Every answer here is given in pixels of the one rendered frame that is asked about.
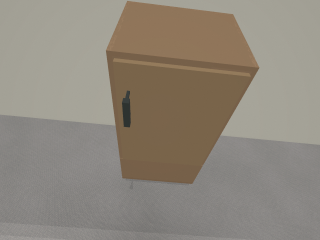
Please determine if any handle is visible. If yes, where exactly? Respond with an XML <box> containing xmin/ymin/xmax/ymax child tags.
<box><xmin>122</xmin><ymin>90</ymin><xmax>131</xmax><ymax>128</ymax></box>

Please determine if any cupboard door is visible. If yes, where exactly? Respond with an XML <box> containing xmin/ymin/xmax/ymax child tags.
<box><xmin>113</xmin><ymin>58</ymin><xmax>251</xmax><ymax>166</ymax></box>

